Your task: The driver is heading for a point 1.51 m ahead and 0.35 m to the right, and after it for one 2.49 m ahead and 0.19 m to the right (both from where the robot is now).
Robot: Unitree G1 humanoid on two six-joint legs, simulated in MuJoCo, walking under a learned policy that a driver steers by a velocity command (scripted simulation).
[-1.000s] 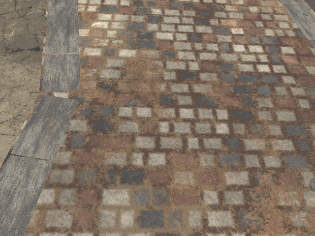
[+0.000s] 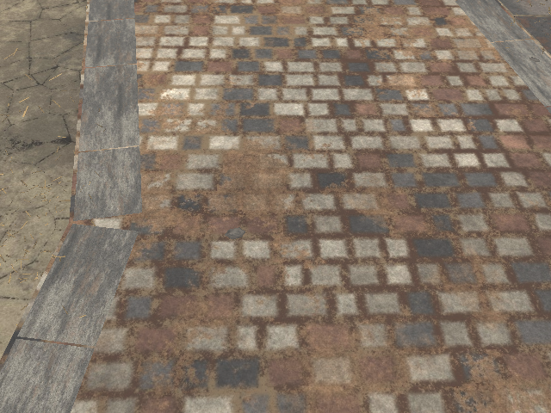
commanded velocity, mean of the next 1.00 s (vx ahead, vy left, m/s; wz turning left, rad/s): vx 0.48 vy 0.00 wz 0.00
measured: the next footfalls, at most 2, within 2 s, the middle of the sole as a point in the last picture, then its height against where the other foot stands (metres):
right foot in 0.26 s outside the picture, level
left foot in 0.82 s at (234, 368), level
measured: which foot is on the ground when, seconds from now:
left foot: down 0.00-0.26, up 0.28-0.80, down 0.82-1.00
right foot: up 0.00-0.24, down 0.26-0.84, up 0.86-1.00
